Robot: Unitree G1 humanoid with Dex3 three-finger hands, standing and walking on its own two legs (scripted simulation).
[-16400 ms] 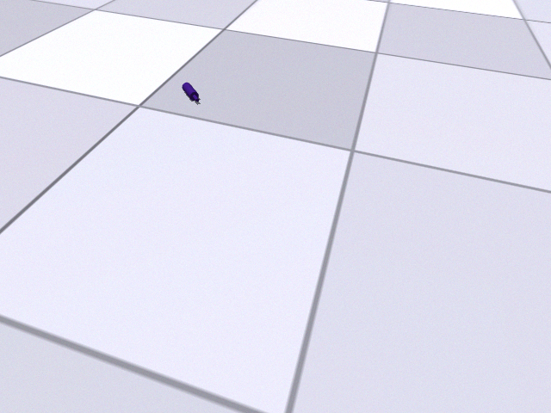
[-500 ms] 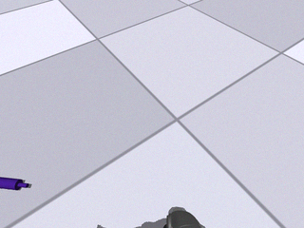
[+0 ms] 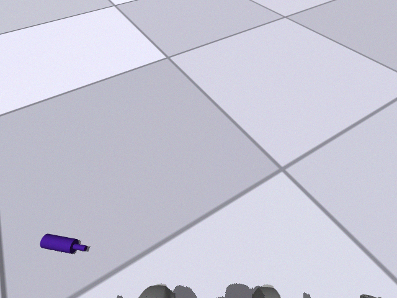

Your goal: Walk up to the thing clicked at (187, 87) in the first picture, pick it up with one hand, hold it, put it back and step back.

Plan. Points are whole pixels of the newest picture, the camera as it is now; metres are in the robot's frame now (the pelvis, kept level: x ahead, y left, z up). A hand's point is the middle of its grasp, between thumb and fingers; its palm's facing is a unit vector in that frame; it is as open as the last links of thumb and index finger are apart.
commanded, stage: walk up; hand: left
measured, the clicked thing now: (65, 244) +0.41 +0.67 -0.68
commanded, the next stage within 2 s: none
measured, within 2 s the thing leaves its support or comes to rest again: neither
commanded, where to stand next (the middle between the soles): +0.03 +0.51 m, yaw -7 degrees
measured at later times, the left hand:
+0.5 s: hand out of the picture +0.10 +0.47 -0.06, palm faces -0.02 -0.79 -0.61, open 7.3 cm
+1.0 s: hand out of the picture +0.07 +0.68 -0.11, palm faces -0.11 -0.85 -0.52, open 7.4 cm
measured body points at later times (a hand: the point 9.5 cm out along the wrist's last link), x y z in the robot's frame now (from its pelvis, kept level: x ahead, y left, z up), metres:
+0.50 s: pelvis +0.02 +0.17 +0.03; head +0.06 +0.11 +0.47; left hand +0.10 +0.51 -0.03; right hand +0.10 -0.15 -0.11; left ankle +0.03 +0.35 -0.59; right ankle +0.09 +0.02 -0.68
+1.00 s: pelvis -0.01 +0.39 +0.02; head +0.05 +0.36 +0.46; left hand +0.07 +0.72 -0.08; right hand +0.03 +0.06 -0.10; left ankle +0.03 +0.47 -0.68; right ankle +0.03 +0.32 -0.68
